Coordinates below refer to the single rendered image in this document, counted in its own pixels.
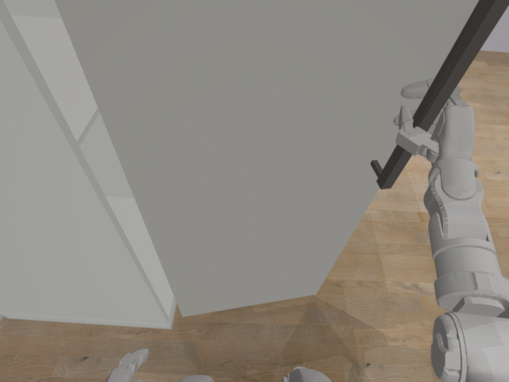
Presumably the fridge door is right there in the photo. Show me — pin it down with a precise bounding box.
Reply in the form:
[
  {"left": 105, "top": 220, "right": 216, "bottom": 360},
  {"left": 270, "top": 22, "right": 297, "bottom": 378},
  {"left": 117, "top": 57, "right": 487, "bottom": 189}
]
[{"left": 55, "top": 0, "right": 479, "bottom": 317}]

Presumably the robot left hand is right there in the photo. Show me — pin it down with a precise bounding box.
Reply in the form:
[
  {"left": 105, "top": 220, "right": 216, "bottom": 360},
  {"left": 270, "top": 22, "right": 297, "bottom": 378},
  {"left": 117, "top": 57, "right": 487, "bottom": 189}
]
[{"left": 105, "top": 349, "right": 149, "bottom": 382}]

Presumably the robot right hand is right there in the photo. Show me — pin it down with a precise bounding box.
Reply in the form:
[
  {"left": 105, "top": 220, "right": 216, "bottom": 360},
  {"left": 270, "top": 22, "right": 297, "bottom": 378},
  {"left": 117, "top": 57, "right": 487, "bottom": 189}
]
[{"left": 393, "top": 78, "right": 475, "bottom": 166}]

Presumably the right robot forearm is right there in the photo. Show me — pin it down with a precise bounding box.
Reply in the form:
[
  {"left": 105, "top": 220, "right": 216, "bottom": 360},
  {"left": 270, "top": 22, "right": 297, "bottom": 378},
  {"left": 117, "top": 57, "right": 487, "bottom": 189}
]
[{"left": 424, "top": 158, "right": 509, "bottom": 318}]

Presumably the handle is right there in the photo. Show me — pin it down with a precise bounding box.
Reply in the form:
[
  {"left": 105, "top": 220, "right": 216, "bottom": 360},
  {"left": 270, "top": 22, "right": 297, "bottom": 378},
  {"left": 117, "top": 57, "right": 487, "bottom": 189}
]
[{"left": 371, "top": 0, "right": 509, "bottom": 189}]

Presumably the robot right upper arm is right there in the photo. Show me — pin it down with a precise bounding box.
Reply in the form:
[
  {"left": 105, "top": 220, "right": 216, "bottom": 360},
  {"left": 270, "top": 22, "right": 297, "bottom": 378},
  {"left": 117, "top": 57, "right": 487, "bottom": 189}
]
[{"left": 431, "top": 312, "right": 509, "bottom": 382}]

